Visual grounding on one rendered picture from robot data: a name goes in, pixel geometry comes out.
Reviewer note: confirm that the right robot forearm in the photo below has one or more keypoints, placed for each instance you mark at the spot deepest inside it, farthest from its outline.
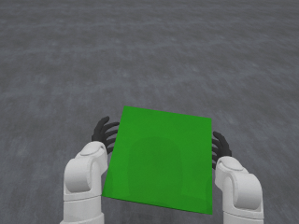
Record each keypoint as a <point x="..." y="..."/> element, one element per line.
<point x="242" y="194"/>

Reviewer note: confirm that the carton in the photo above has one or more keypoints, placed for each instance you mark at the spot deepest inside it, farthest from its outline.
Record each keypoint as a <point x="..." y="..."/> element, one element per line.
<point x="162" y="159"/>

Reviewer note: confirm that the robot right hand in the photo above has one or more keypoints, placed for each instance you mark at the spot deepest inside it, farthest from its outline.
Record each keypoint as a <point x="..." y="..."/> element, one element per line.
<point x="222" y="148"/>

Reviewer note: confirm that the robot left hand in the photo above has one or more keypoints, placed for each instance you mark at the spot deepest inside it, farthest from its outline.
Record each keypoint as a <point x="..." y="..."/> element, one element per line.
<point x="100" y="135"/>

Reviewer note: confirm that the left robot forearm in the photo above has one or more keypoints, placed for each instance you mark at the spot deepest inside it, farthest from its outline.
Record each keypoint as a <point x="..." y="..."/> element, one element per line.
<point x="83" y="185"/>

